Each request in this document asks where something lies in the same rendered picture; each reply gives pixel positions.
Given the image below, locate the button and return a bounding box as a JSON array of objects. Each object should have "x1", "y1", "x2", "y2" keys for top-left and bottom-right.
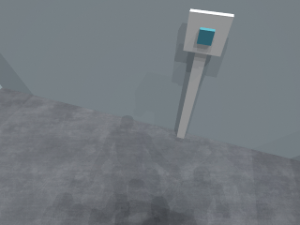
[{"x1": 197, "y1": 27, "x2": 216, "y2": 46}]

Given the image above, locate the panel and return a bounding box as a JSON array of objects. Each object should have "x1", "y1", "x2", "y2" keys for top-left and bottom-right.
[{"x1": 176, "y1": 8, "x2": 234, "y2": 139}]

